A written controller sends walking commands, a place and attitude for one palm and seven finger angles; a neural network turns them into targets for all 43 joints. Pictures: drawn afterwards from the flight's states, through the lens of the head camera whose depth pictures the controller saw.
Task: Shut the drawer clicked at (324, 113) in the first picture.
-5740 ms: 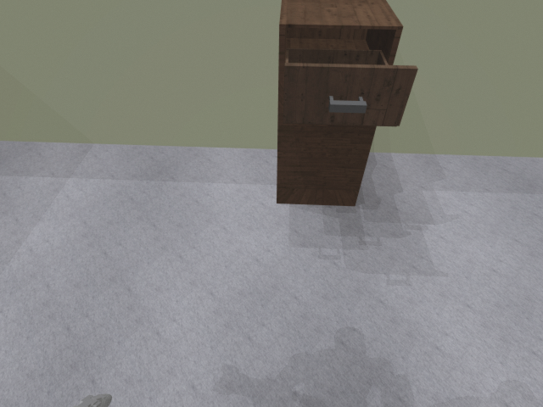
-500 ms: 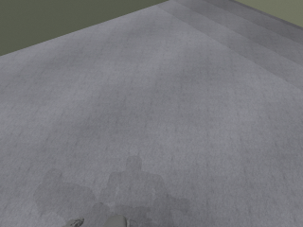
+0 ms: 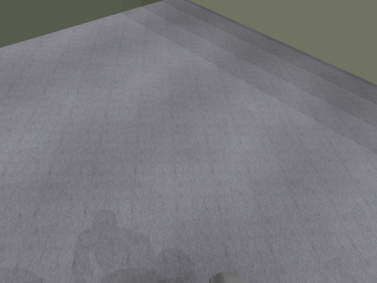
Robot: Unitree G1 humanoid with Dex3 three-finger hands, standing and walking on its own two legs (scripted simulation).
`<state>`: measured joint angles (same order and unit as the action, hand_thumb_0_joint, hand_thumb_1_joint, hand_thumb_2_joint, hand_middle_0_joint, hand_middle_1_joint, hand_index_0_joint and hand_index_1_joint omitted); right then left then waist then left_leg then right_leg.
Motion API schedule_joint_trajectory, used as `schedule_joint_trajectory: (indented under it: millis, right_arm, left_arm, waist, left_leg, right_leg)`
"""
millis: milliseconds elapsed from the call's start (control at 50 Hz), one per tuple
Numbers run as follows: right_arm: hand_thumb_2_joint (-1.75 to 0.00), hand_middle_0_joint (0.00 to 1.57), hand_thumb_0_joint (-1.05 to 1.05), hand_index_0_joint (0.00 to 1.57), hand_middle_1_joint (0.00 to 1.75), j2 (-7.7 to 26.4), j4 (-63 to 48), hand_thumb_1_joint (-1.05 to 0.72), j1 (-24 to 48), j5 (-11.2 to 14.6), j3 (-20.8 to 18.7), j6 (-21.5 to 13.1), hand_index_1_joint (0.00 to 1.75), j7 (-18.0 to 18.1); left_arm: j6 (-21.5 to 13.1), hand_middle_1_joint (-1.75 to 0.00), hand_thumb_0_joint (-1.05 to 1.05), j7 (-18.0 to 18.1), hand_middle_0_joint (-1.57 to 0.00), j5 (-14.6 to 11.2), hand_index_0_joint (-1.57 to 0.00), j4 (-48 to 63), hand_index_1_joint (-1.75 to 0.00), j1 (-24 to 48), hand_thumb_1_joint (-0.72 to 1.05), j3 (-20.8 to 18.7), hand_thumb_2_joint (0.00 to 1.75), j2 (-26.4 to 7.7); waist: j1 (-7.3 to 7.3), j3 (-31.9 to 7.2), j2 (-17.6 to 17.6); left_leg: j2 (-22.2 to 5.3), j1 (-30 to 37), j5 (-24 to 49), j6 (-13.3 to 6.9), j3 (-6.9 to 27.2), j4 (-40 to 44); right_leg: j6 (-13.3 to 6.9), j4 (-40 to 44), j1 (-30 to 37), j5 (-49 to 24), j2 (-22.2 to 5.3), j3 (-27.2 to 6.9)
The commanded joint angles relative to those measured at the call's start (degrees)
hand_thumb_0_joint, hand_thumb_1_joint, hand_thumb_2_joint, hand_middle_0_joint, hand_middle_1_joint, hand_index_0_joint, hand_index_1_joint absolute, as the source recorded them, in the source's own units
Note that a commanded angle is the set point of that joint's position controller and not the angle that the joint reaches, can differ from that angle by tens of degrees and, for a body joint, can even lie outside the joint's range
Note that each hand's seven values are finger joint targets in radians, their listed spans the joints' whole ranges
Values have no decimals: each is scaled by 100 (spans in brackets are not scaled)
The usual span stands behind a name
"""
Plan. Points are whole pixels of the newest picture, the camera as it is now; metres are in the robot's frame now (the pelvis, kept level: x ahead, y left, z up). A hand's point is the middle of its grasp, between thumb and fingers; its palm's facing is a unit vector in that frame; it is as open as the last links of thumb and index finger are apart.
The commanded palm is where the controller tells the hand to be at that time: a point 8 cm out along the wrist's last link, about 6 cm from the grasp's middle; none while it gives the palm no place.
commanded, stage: walk to a spot facing it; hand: left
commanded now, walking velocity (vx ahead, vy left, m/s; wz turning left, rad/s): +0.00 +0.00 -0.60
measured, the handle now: out of the picture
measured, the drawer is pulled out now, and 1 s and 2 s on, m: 0.30 0.30 0.30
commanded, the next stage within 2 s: turn to face it in 0.44 s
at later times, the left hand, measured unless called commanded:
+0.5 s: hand (151, 252) +0.21 +0.10 -0.16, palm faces -0.27 -0.93 -0.24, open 7.3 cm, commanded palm none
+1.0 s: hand (123, 260) +0.19 +0.16 -0.19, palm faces -0.16 -0.97 -0.17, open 7.3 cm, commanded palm none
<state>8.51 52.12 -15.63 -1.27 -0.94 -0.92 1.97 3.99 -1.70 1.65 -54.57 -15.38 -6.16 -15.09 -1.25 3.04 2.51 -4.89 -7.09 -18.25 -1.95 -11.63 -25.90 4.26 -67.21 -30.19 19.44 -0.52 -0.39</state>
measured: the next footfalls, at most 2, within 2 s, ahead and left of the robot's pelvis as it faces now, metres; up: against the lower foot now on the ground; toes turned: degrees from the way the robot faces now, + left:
right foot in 0.28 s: +0.09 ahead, -0.15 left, +0.00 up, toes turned -17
left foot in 0.78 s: +0.21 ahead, +0.04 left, +0.00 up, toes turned -13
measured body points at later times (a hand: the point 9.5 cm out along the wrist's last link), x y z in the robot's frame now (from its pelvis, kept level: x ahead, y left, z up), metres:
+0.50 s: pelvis +0.05 -0.06 -0.01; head +0.07 -0.08 +0.44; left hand +0.23 +0.14 -0.14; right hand +0.02 -0.31 -0.16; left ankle +0.08 +0.11 -0.66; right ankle +0.05 -0.14 -0.74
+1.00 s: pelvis +0.12 -0.01 +0.00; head +0.15 +0.01 +0.45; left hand +0.20 +0.22 -0.17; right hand +0.11 -0.25 -0.14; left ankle +0.17 +0.05 -0.74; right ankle +0.04 -0.16 -0.67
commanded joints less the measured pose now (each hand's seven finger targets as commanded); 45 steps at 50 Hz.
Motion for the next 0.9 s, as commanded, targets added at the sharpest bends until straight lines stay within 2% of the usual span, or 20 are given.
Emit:
schedule_joint_trajectory:
  millis: [0,140,180,220,240,260,280,300,320,360,440,580,660,720,740,760,780,800,820,880]
  right_arm:
    - [-90,20,0,20,30,993,-76,-90,-599,28,-312,-74,30,84]
    - [-90,20,0,20,30,1072,159,-90,-711,-33,-446,1,30,25]
    - [-90,20,0,20,30,1161,192,-90,-686,-23,-498,7,30,-3]
    - [-90,20,0,20,30,1256,155,-90,-620,29,-529,0,30,-42]
    - [-90,20,0,20,30,1221,84,-90,-600,93,-514,7,30,-95]
    - [-90,20,0,20,30,804,-196,-90,-443,123,-388,32,30,-147]
    - [-90,20,0,20,30,758,-375,-90,-136,106,-380,103,30,-76]
    - [-90,20,0,20,30,805,-398,-90,-75,88,-388,136,30,-39]
    - [-90,20,0,20,30,757,-395,-90,79,60,-369,171,30,-71]
    - [-90,20,0,20,30,905,-239,-90,175,-22,-412,203,30,-128]
    - [-90,20,0,20,30,811,-82,-90,-168,-55,-429,227,30,-161]
    - [-90,20,0,20,30,747,-165,-90,309,-35,-320,152,30,-156]
    - [-90,20,0,20,30,522,-34,-90,444,69,-178,60,30,-154]
    - [-90,20,0,20,30,573,263,-90,57,77,-145,-15,30,-124]
    - [-90,20,0,20,30,775,324,-90,-84,83,-178,-53,30,-136]
    - [-90,20,0,20,30,1080,315,-90,-161,49,-230,-73,30,-124]
    - [-90,20,0,20,30,1347,300,-90,-145,29,-276,-3,30,-112]
    - [-90,20,0,20,30,1268,345,-90,-145,5,-276,44,30,-68]
    - [-90,20,0,20,30,1211,377,-90,-194,-5,-254,60,30,-23]
    - [-90,20,0,20,30,1168,306,-90,-107,10,-285,78,30,-10]
  left_arm:
    - [-72,-30,0,19,-20,-34,-20,492,-30,369,90,15,90,25]
    - [-126,-30,0,0,-20,-36,-20,720,-30,1122,90,99,90,88]
    - [-200,-30,0,13,-20,-30,-20,745,-30,1061,90,102,90,88]
    - [-324,-30,0,46,-20,-26,-20,617,-30,456,90,61,90,-107]
    - [-421,-30,0,87,-20,-1,-20,441,-30,-180,90,-7,90,-449]
    - [-492,-30,0,181,-20,0,-20,296,-30,-747,90,-136,90,-1126]
    - [-432,-30,0,251,-20,-151,-20,205,-30,-864,90,-203,90,-1387]
    - [-388,-30,0,292,-20,-174,-20,275,-30,-621,90,-170,90,-1196]
    - [-379,-30,0,299,-20,-160,-20,438,-30,-256,90,-150,90,-1066]
    - [-392,-30,0,298,-20,-151,-20,577,-30,405,90,-22,90,-695]
    - [-533,-30,0,233,-20,-82,-20,527,-30,386,90,13,90,-636]
    - [-607,-30,0,232,-20,-44,-20,333,-30,-94,90,90,90,-418]
    - [-644,-30,0,295,-20,-12,-20,97,-30,-102,90,224,90,-313]
    - [-607,-30,0,335,-20,-98,-20,-83,-30,-83,90,260,90,-265]
    - [-561,-30,0,342,-20,-105,-20,-137,-30,-228,90,257,90,-177]
    - [-516,-30,0,353,-20,-132,-20,-146,-30,-469,90,270,90,0]
    - [-469,-30,0,369,-20,-146,-20,-152,-30,-508,90,304,90,146]
    - [-434,-30,0,381,-20,-123,-20,-156,-30,-311,90,309,90,89]
    - [-381,-30,0,389,-20,-82,-20,-150,-30,-121,90,270,90,-11]
    - [-353,-30,0,329,-20,-54,-20,-68,-30,133,90,160,90,-84]
  waist:
    - [232,-85,-1123]
    - [444,2,-1354]
    - [384,-131,-1336]
    - [33,-541,-1068]
    - [-290,-970,-532]
    - [-505,-1278,1201]
    - [-473,-1433,1302]
    - [-349,-1093,695]
    - [-295,-853,956]
    - [-18,-255,441]
    - [228,-176,334]
    - [89,-331,387]
    - [44,-366,432]
    - [188,-439,308]
    - [146,-484,-227]
    - [103,-620,-1041]
    - [63,-420,-1609]
    - [167,-234,-1836]
    - [212,-82,-1972]
    - [190,-137,-1140]
  left_leg:
    - [-1338,752,4212,-192,546,520]
    - [-1629,877,3978,-416,125,231]
    - [-1704,827,4377,-344,2,-114]
    - [-1632,607,4721,-36,-279,-1113]
    - [-1536,-308,3923,259,-368,-2270]
    - [-505,-2200,-830,663,-450,-3754]
    - [-188,-2638,-2082,678,444,-4743]
    - [-391,-2723,-1735,608,912,-4843]
    - [-459,-2851,-1296,607,993,-4798]
    - [-547,-2583,-487,654,1011,-4557]
    - [-408,-2390,3,757,964,-3946]
    - [-174,-2502,124,730,1029,-3093]
    - [38,-1524,-57,602,939,-1502]
    - [193,-373,1157,511,916,-100]
    - [-11,-68,1923,426,1222,102]
    - [-741,189,3020,82,2016,90]
    - [-1372,-49,3358,-381,2610,337]
    - [-1509,-292,3255,-707,3109,805]
    - [-1431,-521,3034,-809,3253,988]
    - [-1149,-421,2857,-848,3018,844]
  right_leg:
    - [73,64,-667,-121,-141,173]
    - [-83,1871,-144,278,-266,628]
    - [-232,2428,321,325,-137,711]
    - [-382,3471,1437,-415,13,769]
    - [-581,4184,2813,-1484,-295,347]
    - [-1246,4274,4075,-4038,-1870,-1963]
    - [-1785,4316,3907,-5128,-2434,-2448]
    - [-1898,4475,3481,-3929,-2313,-2073]
    - [-1616,4825,3016,-2510,-1935,-2089]
    - [-1388,5157,2041,-1209,-1483,-1642]
    - [-1251,5246,1690,-1167,-1079,-1234]
    - [-1337,5193,2122,-1542,-1026,-1312]
    - [-1318,5079,2089,-2185,-1112,-1004]
    - [-913,4549,1871,-2196,-918,-551]
    - [-725,4066,1759,-1893,-759,-401]
    - [-474,3564,1376,-1034,-440,-75]
    - [-245,3170,1182,293,-177,338]
    - [-163,2345,989,1163,-46,336]
    - [-168,1624,813,1375,-116,113]
    - [-132,738,315,921,-244,-35]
